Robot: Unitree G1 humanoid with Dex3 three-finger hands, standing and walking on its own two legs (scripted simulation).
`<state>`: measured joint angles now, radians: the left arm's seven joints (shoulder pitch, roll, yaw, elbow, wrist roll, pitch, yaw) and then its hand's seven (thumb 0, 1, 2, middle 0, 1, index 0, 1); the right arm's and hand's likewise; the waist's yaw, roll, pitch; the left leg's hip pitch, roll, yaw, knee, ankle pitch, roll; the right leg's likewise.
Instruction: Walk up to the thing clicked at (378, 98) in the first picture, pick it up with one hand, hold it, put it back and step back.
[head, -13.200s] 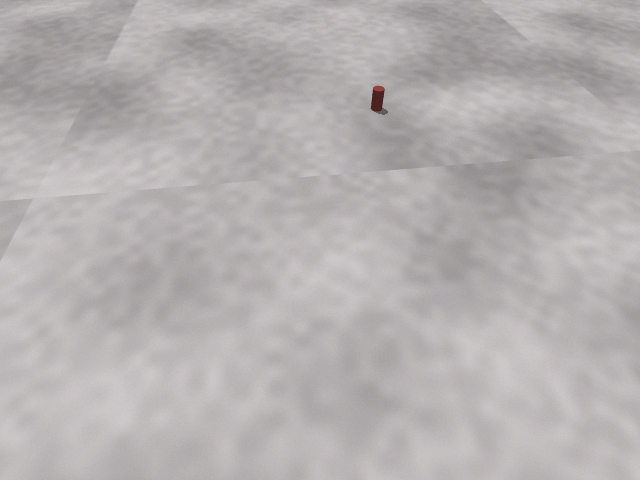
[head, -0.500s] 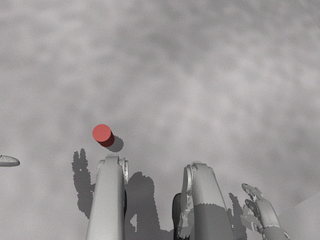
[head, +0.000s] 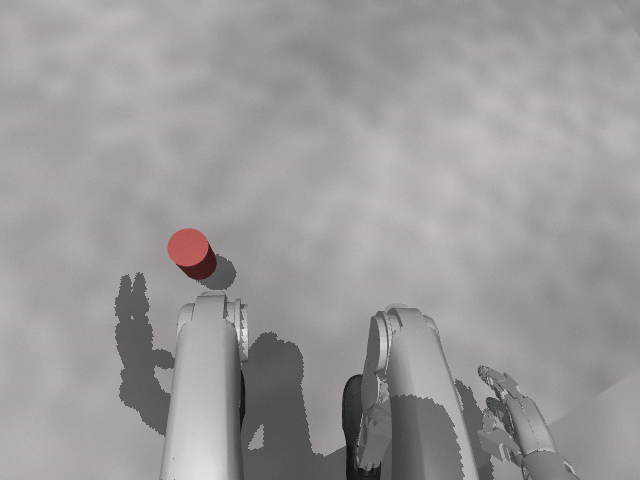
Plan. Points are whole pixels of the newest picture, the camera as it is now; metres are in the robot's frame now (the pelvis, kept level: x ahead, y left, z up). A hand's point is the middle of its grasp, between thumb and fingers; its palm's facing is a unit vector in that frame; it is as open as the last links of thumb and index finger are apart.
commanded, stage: go down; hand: left
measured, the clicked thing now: (194, 255) +0.42 +0.24 -0.35
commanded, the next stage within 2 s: approach in 0.54 s
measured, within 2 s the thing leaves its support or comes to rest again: neither
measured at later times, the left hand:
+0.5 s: hand out of the picture +0.34 +0.42 -0.03, palm faces +0.16 -0.98 -0.15, open 17.4 cm
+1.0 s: hand (30, 249) +0.35 +0.39 -0.13, palm faces +0.17 -0.99 +0.01, open 17.6 cm
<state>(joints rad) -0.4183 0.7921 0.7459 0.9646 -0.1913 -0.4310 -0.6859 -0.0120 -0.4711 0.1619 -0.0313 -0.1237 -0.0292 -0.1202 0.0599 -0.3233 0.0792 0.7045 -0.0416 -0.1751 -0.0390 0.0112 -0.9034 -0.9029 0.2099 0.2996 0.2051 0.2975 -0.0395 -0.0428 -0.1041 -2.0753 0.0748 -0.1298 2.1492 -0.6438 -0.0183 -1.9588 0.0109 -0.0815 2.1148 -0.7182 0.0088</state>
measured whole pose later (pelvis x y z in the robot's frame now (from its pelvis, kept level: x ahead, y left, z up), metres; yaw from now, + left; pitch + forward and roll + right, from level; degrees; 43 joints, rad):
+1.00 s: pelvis -0.01 +0.00 -0.07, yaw -4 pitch +27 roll -9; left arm -0.52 0.86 0.80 1.20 -0.35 -0.64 -0.80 -0.01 -0.60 0.07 -0.06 -0.10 -0.04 -0.11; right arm -0.02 -0.36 0.20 0.69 -0.10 -0.21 -0.01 0.01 -0.90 -0.90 0.21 0.30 0.20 0.30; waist -0.09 -0.12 0.02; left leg -2.23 0.08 -0.21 2.40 -0.66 -0.03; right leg -2.09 0.04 -0.12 2.32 -0.72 0.02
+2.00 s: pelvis -0.02 +0.02 -0.14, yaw -10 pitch +10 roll -16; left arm -0.46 0.73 0.51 1.35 -0.21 -1.12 -0.25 -0.02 -0.49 0.07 -0.05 -0.07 -0.06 -0.06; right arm -0.19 -0.36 0.47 0.59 -0.34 -0.06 0.13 0.01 -0.90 -0.90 0.21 0.30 0.21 0.30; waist -0.19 -0.28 0.26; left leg -2.23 0.05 -0.41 2.68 -0.68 -0.03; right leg -2.04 0.11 -0.25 2.48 -0.68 0.06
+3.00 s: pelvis -0.02 +0.03 -0.13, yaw -12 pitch +9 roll -18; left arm -0.51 0.80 0.46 1.38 -0.16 -1.14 -0.07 -0.01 -0.17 0.90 -0.68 -0.98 -0.69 -0.99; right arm -0.21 -0.36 0.53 0.56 -0.37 -0.01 0.14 0.00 -0.88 -0.90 0.21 0.30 0.21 0.30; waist -0.20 -0.31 0.31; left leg -2.22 0.06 -0.45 2.69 -0.70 -0.02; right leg -2.01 0.13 -0.27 2.45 -0.67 0.07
